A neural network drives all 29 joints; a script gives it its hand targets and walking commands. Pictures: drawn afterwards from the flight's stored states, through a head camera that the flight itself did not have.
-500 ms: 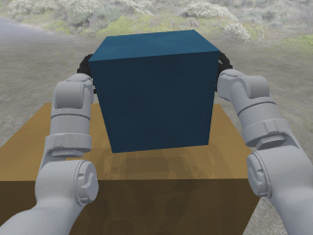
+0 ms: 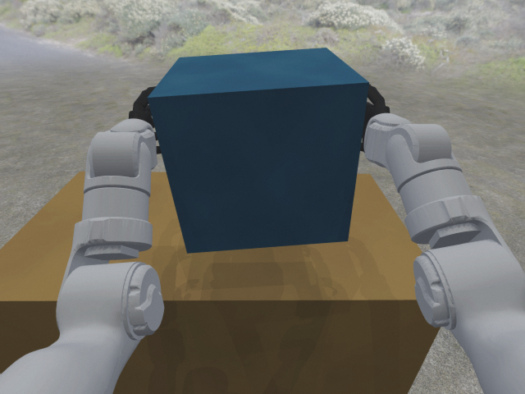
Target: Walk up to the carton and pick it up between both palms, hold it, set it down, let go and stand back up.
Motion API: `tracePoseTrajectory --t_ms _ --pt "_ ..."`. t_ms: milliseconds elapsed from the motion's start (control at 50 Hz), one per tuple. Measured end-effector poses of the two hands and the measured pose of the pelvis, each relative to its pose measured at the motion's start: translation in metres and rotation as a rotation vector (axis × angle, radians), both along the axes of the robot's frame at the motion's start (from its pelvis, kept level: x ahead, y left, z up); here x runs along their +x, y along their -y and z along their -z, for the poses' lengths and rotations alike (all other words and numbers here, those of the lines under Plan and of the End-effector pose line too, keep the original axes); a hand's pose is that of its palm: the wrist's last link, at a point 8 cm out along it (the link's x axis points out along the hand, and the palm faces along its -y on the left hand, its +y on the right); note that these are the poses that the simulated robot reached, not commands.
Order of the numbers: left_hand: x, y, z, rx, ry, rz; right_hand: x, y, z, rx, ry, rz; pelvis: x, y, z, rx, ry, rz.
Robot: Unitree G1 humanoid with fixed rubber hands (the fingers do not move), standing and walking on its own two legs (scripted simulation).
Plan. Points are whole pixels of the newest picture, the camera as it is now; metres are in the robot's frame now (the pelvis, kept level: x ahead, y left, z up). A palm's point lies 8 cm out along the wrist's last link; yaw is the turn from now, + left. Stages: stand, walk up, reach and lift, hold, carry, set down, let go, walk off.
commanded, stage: hold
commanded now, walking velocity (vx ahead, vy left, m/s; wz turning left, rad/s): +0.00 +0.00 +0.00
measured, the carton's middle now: (260, 145) +0.39 +0.00 +0.29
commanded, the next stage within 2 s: set down in 1.40 s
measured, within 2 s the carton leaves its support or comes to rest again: neither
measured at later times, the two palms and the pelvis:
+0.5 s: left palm (139, 139) +0.37 +0.17 +0.30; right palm (370, 132) +0.36 -0.16 +0.32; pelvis +0.00 +0.00 +0.00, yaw +0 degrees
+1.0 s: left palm (142, 136) +0.37 +0.16 +0.31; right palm (374, 132) +0.36 -0.16 +0.32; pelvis +0.00 +0.00 +0.00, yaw +0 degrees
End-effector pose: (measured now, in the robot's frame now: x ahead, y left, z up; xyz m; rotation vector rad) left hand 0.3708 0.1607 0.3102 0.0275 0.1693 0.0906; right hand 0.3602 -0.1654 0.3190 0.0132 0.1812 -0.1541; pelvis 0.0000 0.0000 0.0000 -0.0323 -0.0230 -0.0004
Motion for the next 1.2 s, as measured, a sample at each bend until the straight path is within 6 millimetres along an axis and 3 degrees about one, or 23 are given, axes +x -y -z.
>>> tracePoseTrajectory --t_ms 1200 --pt "0.0018 0.0005 0.0013 0.004 0.0 0.001 0.0015 0.0005 0.0016 0.002 -0.004 0.001 0.0005 -0.0011 -0.0001 -0.001 -0.001 -0.002"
